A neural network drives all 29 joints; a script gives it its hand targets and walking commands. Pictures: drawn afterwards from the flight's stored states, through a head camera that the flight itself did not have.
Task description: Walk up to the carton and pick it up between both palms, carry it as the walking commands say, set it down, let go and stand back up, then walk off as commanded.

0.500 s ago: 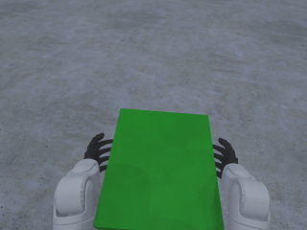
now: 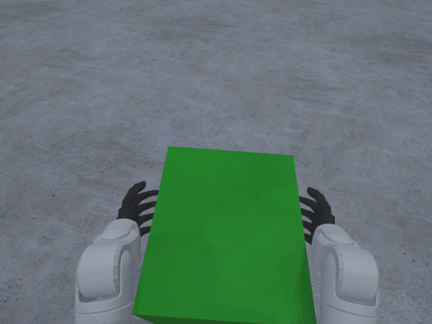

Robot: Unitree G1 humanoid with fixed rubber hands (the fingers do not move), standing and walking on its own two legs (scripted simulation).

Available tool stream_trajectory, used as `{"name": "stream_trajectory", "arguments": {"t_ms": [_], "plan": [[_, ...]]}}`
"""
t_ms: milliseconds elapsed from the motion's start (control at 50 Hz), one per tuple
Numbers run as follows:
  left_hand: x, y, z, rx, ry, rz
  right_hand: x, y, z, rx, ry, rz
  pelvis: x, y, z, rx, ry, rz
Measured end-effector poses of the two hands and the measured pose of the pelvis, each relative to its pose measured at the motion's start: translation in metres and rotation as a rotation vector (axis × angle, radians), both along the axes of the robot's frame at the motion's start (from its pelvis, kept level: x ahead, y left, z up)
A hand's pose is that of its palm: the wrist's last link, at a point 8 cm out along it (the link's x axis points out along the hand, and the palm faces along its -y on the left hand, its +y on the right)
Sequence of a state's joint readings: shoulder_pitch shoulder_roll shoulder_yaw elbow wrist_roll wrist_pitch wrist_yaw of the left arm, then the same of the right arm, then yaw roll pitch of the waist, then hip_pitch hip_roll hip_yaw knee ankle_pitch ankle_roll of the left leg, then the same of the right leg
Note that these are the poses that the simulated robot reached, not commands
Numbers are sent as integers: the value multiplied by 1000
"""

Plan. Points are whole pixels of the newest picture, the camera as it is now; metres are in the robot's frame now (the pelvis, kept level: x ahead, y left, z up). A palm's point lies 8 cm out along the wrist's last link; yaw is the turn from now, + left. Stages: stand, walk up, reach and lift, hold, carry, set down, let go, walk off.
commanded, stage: carry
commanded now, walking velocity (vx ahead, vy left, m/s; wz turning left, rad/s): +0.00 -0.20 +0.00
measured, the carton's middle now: (223, 246) +0.28 +0.00 +0.00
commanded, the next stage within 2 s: none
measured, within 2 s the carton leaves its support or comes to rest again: neither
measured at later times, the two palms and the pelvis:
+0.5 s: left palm (172, 287) +0.17 +0.07 +0.09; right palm (392, 278) +0.19 -0.25 +0.09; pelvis -0.09 -0.10 +0.01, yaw +1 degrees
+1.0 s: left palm out of the picture -0.05 +0.03 +0.07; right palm out of the picture -0.04 -0.28 +0.08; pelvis -0.31 -0.13 +0.00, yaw +2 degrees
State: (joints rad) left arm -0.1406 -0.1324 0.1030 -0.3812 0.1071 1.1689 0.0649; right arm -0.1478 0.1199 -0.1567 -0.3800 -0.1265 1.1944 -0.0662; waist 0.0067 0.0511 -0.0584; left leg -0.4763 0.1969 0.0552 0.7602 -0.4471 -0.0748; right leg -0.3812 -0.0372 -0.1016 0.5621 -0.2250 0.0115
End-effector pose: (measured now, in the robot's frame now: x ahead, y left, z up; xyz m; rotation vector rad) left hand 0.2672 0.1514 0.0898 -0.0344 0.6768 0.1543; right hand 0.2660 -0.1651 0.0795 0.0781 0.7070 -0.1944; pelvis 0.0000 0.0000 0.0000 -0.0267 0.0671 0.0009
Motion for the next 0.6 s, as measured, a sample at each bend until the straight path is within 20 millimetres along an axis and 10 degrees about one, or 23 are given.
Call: {"name": "stream_trajectory", "arguments": {"t_ms": [140,420,600], "plan": [[-14,-40,-7,-8,43,-40,-28,-40,-5,12,41,-52,-15,-30,4,22,10,12],[-74,-58,-10,-63,29,66,-56,-58,8,-47,27,51,-67,-78,8,-6,3,20],[-122,-122,-4,6,0,39,-113,-121,-9,16,-1,28,-125,-129,-2,34,-13,10]]}}
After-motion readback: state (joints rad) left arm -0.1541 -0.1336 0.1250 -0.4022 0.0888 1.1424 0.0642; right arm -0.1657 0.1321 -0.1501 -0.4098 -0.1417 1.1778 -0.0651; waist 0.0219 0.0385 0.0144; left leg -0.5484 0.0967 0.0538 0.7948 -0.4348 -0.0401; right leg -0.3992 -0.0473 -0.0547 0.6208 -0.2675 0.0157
